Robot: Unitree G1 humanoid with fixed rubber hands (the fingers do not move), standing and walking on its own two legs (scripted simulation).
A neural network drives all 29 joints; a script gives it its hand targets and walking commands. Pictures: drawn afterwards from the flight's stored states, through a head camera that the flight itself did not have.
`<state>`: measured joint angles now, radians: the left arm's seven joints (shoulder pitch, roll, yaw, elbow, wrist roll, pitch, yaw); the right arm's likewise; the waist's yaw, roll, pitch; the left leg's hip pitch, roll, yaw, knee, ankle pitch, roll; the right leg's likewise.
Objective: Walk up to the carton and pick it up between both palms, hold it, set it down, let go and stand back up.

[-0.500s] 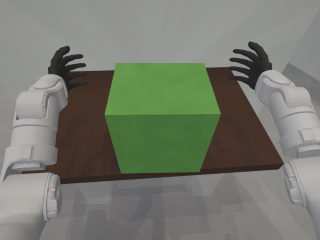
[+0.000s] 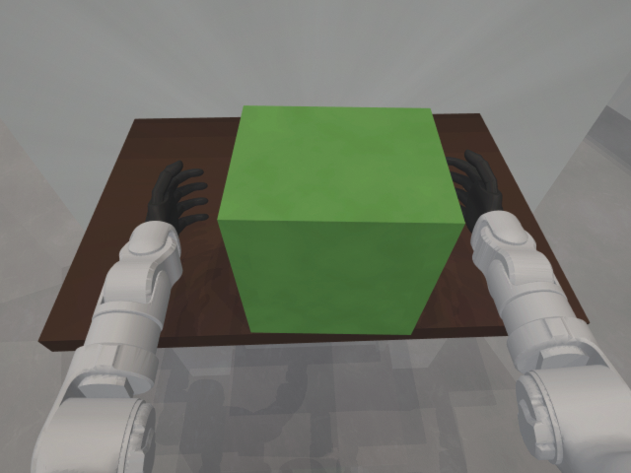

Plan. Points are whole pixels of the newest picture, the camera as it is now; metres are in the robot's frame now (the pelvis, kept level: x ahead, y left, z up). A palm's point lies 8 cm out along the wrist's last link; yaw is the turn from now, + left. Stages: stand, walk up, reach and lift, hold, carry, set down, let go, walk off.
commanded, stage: reach and lift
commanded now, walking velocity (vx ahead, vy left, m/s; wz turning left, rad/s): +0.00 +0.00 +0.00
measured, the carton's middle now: (333, 229) +0.42 +0.00 +0.07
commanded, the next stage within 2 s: none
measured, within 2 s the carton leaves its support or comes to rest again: neither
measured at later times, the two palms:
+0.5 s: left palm (183, 234) +0.39 +0.20 +0.08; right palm (466, 215) +0.42 -0.17 +0.10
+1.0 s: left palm (204, 226) +0.40 +0.17 +0.09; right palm (456, 213) +0.42 -0.16 +0.10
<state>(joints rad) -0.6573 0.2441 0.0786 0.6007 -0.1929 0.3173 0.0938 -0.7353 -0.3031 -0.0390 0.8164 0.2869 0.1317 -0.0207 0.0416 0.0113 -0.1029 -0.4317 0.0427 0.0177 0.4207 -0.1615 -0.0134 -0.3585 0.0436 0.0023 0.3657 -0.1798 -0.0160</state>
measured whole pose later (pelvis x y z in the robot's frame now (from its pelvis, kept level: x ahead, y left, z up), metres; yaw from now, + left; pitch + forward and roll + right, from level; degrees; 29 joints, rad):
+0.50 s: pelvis +0.00 -0.01 +0.00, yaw +0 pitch +10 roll -1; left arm -0.68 0.18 0.10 0.79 -0.13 0.12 0.10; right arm -0.78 -0.24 0.01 0.96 0.29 0.04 -0.06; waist 0.04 -0.01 -0.12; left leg -0.42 0.05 0.02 0.40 -0.15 -0.02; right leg -0.36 0.05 0.00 0.37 -0.18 -0.03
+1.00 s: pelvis +0.00 +0.00 +0.00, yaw -1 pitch +8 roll -1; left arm -0.72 0.07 0.16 0.78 -0.03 0.14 0.16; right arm -0.82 -0.19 -0.02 0.98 0.26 0.05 -0.13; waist 0.05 -0.01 -0.09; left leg -0.39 0.05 0.03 0.41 -0.16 -0.02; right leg -0.32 0.05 0.02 0.35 -0.17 -0.02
